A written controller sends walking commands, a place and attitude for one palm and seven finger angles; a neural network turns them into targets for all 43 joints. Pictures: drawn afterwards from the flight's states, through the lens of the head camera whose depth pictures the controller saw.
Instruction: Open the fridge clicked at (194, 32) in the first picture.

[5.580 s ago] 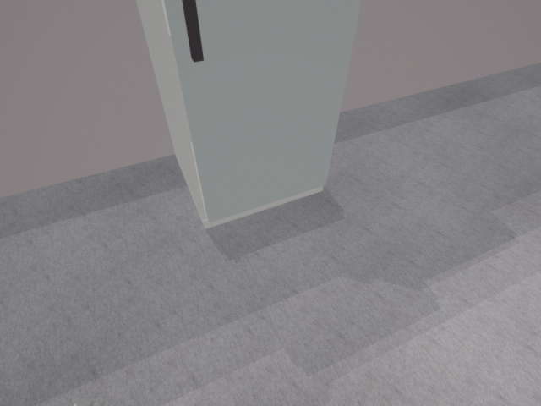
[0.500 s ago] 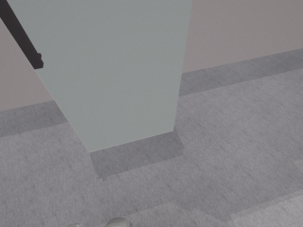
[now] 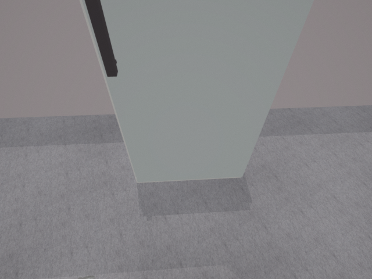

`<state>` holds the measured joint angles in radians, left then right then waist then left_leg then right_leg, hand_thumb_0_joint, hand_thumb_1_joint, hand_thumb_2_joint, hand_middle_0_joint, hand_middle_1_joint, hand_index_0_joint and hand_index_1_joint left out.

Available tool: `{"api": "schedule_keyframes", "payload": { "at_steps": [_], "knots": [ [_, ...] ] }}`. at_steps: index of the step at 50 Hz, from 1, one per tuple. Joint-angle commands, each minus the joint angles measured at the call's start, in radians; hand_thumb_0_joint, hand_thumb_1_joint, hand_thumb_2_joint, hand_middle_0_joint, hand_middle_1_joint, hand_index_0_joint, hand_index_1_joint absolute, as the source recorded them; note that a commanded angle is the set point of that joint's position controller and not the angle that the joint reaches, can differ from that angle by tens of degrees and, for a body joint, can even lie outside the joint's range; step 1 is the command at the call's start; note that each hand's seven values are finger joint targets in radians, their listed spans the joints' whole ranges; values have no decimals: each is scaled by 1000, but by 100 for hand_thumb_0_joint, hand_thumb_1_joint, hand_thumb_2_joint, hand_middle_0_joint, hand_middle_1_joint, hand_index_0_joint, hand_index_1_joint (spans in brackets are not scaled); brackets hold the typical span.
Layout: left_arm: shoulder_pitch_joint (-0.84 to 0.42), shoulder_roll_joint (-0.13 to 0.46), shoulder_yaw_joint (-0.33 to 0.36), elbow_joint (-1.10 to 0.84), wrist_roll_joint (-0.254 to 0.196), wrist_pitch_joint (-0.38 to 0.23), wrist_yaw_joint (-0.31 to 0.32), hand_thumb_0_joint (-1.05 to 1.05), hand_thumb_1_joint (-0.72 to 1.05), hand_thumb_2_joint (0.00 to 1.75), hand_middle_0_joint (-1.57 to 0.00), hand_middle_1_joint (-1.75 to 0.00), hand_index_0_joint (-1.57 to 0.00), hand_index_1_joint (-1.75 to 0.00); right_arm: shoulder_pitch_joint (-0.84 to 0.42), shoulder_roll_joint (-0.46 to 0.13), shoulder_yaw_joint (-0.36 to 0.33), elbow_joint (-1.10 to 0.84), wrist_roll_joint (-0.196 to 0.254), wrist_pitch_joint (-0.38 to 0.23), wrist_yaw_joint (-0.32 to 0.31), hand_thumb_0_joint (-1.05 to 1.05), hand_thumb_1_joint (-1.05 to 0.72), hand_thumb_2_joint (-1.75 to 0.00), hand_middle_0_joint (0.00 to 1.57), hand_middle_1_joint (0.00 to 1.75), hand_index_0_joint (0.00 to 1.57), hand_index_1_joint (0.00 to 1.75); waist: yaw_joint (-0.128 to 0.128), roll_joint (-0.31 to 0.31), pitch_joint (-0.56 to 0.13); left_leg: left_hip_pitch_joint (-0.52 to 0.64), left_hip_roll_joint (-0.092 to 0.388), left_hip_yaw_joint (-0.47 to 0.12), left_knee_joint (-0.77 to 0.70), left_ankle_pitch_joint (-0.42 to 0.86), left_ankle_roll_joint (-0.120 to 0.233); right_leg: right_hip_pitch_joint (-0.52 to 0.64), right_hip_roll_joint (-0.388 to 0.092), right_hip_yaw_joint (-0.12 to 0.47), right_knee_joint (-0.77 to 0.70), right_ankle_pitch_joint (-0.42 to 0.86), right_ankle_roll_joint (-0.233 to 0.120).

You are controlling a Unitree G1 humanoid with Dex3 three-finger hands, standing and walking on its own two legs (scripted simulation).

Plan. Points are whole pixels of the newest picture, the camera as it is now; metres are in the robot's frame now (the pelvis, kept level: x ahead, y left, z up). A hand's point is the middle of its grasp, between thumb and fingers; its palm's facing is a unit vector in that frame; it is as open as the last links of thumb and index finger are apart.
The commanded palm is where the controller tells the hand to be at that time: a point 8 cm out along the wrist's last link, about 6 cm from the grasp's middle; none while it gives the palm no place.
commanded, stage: turn to face it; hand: left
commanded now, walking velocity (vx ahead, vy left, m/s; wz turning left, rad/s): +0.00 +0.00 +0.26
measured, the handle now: (99, 16) +0.66 +0.26 +0.23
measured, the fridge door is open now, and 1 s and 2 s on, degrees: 0 0 0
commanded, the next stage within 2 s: take the last steps up to it in 0.04 s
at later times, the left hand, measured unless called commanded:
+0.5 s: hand out of the picture -0.06 +0.19 -0.18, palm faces +0.24 -0.95 -0.20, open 7.4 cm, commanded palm none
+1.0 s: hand (110, 239) +0.24 +0.22 -0.18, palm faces +0.14 -0.97 -0.19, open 7.4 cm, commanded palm none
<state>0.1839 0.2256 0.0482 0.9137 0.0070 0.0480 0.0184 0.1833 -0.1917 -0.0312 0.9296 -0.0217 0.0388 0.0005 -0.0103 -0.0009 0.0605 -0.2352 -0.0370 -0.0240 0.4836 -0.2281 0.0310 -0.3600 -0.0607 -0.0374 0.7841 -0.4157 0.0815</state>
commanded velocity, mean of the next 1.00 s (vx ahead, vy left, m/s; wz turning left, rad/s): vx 0.16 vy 0.01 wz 0.04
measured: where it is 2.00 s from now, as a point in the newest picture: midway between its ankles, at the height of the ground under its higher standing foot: outside the picture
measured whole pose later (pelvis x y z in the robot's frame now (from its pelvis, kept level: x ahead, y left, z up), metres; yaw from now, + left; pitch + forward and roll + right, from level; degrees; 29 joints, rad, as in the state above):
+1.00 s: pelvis +0.16 +0.04 -0.02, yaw +8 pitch -2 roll +0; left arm 0.13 0.15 0.05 1.00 0.02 -0.06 0.00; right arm 0.43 -0.11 -0.03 1.17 0.00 -0.02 -0.03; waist -0.03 0.03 0.09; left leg -0.13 0.04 0.06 0.90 -0.53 0.01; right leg -0.40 -0.04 -0.14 0.66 -0.22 -0.06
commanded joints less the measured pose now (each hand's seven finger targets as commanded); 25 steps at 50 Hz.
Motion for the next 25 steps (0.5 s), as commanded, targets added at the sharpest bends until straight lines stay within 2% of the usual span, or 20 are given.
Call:
{"api": "schedule_keyframes", "payload": {
  "at_steps": [1, 2, 3, 4, 5, 6, 7, 8, 9, 12, 15, 16, 17, 20, 21, 22, 23, 24, 25],
  "knots": [
    [120, 85, 22, -34, 1, -39, 10, 0, 90, 90, -20, -30, -20, -30, -9, -188, -60, -55, 6, -18, -8, 0, -90, -90, 20, 30, 20, 30, 41, 108, -81, -64, 212, -228, -50, 264, 90, 216, 17, -12, -315, 200, -21],
    [136, 120, 29, -32, 7, -51, 15, 0, 90, 90, -20, -30, -20, -30, 8, -146, -55, -53, 14, -21, -4, 0, -90, -90, 20, 30, 20, 30, 46, 8, -98, -141, 151, -182, 46, 140, 36, 314, -68, 72, -435, 248, -41],
    [140, 204, 44, -29, 22, -62, 22, 0, 90, 90, -20, -30, -20, -30, 30, -76, -43, -67, 22, -22, 1, 0, -90, -90, 20, 30, 20, 30, 38, -251, -97, -286, 3, -22, 241, -169, -43, 364, -312, 324, -505, 335, -136],
    [138, 227, 44, -49, 16, -56, 18, 0, 90, 90, -20, -30, -20, -30, 8, -113, -57, -79, 11, -5, -4, 0, -90, -90, 20, 30, 20, 30, 58, -262, -91, -259, 2, -43, 425, -351, -48, 213, -416, 363, -541, 301, -230],
    [99, 201, 46, -53, 14, -54, 20, 0, 90, 90, -20, -30, -20, -30, -14, -123, -65, -65, 5, 11, -2, 0, -90, -90, 20, 30, 20, 30, 48, -256, -44, -253, 19, -73, 552, -324, -42, 105, -374, 356, -572, 182, -243],
    [52, 171, 41, -62, 14, -49, 23, 0, 90, 90, -20, -30, -20, -30, 1, -127, -68, -51, 4, 16, 4, 0, -90, -90, 20, 30, 20, 30, 22, -192, -7, -269, 32, -62, 635, -270, -42, 80, -334, 300, -572, 153, -235],
    [15, 136, 33, -63, 14, -52, 21, 0, 90, 90, -20, -30, -20, -30, 24, -114, -66, -20, 2, 15, 8, 0, -90, -90, 20, 30, 20, 30, 1, -132, 4, -265, 46, -51, 672, -200, -49, 79, -273, 210, -548, 181, -215],
    [19, 120, 29, -60, 14, -59, 18, 0, 90, 90, -20, -30, -20, -30, 53, -103, -61, -6, -1, 13, 12, 0, -90, -90, 20, 30, 20, 30, -2, -132, -17, -265, 53, -32, 674, -158, -58, 117, -245, 159, -541, 185, -198],
    [38, 114, 28, -50, 14, -65, 16, 0, 90, 90, -20, -30, -20, -30, 64, -98, -59, 3, -3, 11, 13, 0, -90, -90, 20, 30, 20, 30, 5, -149, -24, -272, 62, -17, 664, -136, -67, 139, -237, 139, -550, 149, -190],
    [121, 110, 29, -4, 19, -77, 12, 0, 90, 90, -20, -30, -20, -30, 30, -85, -54, 3, -9, 2, 22, 0, -90, -90, 20, 30, 20, 30, 42, -155, -8, -292, 84, 21, 562, -122, -75, 197, -243, 142, -594, 27, -186],
    [183, 119, 33, 40, 24, -87, 7, 0, 90, 90, -20, -30, -20, -30, -11, -74, -47, -1, -7, -11, 27, 0, -90, -90, 20, 30, 20, 30, 66, -161, 8, -291, 104, 54, 416, -151, -72, 240, -265, 156, -621, -35, -205],
    [210, 123, 34, 57, 27, -89, 5, 0, 90, 90, -20, -30, -20, -30, -30, -68, -45, -6, -6, -17, 30, 0, -90, -90, 20, 30, 20, 30, 81, -156, 9, -278, 102, 69, 360, -178, -67, 252, -270, 163, -622, -49, -214],
    [224, 131, 34, 68, 29, -89, 3, 0, 90, 90, -20, -30, -20, -30, -34, -60, -41, -7, -5, -22, 31, 0, -90, -90, 20, 30, 20, 30, 84, -165, 6, -254, 98, 79, 312, -185, -61, 246, -272, 160, -623, -52, -218],
    [208, 141, 36, 93, 28, -86, -2, 0, 90, 90, -20, -30, -20, -30, 12, -42, -33, 8, 0, -35, 29, 0, -90, -90, 20, 30, 20, 30, 63, -187, -6, -144, 85, 113, 186, -184, -43, 196, -258, 121, -609, -61, -214],
    [204, 135, 36, 102, 27, -83, -2, 0, 90, 90, -20, -30, -20, -30, 40, -38, -31, 19, 0, -39, 27, 0, -90, -90, 20, 30, 20, 30, 50, -172, -8, -68, 74, 133, 116, -169, -37, 154, -240, 99, -589, -83, -204],
    [186, 132, 35, 108, 23, -80, -4, 0, 90, 90, -20, -30, -20, -30, 94, -32, -26, 39, 0, -47, 22, 0, -90, -90, 20, 30, 20, 30, 23, -163, -20, 23, 59, 158, 14, -114, -34, 119, -208, 61, -546, -85, -184],
    [172, 118, 32, 113, 15, -75, -7, 0, 90, 90, -20, -30, -20, -30, 159, -43, -26, 67, 2, -56, 15, 0, -90, -90, 20, 30, 20, 30, -5, -115, -33, 152, 52, 172, -77, -61, -35, 46, -175, 15, -486, -108, -156],
    [172, 73, 22, 110, 11, -71, -11, 0, 90, 90, -20, -30, -20, -30, 229, -91, -33, 92, 2, -66, 3, 0, -90, -90, 20, 30, 20, 30, -35, 28, -55, 290, 125, 67, -136, -123, -16, -69, -125, -30, -346, -98, -119],
    [159, 7, 8, 88, 9, -69, -18, 0, 90, 90, -20, -30, -20, -30, 307, -176, -53, 109, -7, -70, -7, 0, -90, -90, 20, 30, 20, 30, -68, 267, -40, 343, 339, -225, -247, -276, 63, -233, -24, -137, -96, -98, -75]
  ]
}}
